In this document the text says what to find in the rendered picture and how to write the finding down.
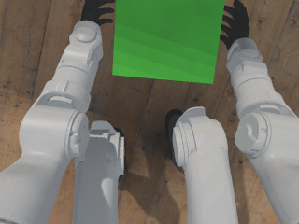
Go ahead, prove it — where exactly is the right robot hand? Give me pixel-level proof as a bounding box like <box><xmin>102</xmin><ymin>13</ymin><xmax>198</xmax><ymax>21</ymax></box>
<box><xmin>220</xmin><ymin>0</ymin><xmax>250</xmax><ymax>51</ymax></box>

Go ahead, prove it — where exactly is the robot left thigh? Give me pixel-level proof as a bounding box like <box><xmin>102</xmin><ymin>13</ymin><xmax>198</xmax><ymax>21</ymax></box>
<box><xmin>72</xmin><ymin>129</ymin><xmax>125</xmax><ymax>224</ymax></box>

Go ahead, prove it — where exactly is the robot right upper arm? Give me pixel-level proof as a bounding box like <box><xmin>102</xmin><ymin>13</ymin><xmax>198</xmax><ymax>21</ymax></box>
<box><xmin>234</xmin><ymin>110</ymin><xmax>299</xmax><ymax>224</ymax></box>

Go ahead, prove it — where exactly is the carton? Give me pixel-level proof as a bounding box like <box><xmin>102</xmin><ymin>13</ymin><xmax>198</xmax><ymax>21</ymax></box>
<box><xmin>112</xmin><ymin>0</ymin><xmax>225</xmax><ymax>84</ymax></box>

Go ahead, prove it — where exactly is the left robot forearm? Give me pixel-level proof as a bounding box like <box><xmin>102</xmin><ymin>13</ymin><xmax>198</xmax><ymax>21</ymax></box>
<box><xmin>19</xmin><ymin>20</ymin><xmax>104</xmax><ymax>147</ymax></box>

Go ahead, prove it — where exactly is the robot right thigh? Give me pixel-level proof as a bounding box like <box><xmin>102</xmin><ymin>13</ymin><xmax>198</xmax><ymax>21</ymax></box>
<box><xmin>172</xmin><ymin>116</ymin><xmax>239</xmax><ymax>224</ymax></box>

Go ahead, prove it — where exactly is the right robot forearm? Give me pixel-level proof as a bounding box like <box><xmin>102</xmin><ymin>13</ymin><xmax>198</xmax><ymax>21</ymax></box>
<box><xmin>226</xmin><ymin>37</ymin><xmax>298</xmax><ymax>120</ymax></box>

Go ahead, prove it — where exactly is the robot left upper arm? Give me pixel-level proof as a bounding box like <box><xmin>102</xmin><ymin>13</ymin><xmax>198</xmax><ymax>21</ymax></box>
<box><xmin>0</xmin><ymin>105</ymin><xmax>90</xmax><ymax>224</ymax></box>

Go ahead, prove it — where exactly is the left robot hand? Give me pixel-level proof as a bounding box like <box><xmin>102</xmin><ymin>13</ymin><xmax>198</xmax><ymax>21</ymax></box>
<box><xmin>80</xmin><ymin>0</ymin><xmax>115</xmax><ymax>26</ymax></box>

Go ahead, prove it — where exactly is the robot thigh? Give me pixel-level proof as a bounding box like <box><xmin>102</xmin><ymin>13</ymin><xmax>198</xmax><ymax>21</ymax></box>
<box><xmin>72</xmin><ymin>129</ymin><xmax>125</xmax><ymax>224</ymax></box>
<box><xmin>172</xmin><ymin>116</ymin><xmax>239</xmax><ymax>224</ymax></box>

